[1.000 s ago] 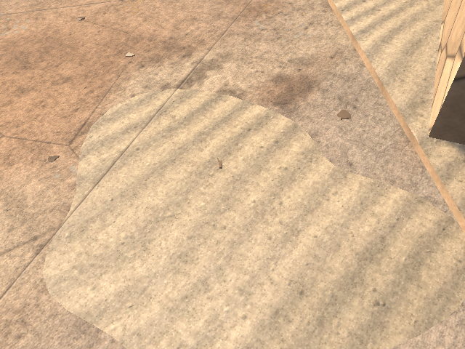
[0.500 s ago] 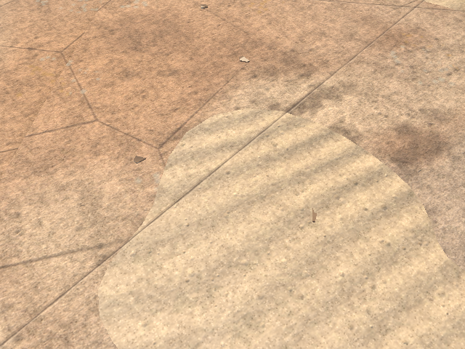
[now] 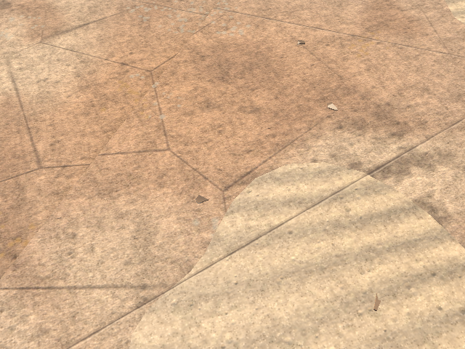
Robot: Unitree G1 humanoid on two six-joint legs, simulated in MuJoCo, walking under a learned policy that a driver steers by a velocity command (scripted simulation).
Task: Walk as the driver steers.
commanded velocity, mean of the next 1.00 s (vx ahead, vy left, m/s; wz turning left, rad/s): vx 0.01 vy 0.00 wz -0.37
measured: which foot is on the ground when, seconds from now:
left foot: up 0.00-0.18, down 0.20-0.60, up 0.62-1.00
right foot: down 0.00-0.24, up 0.26-0.58, down 0.60-1.00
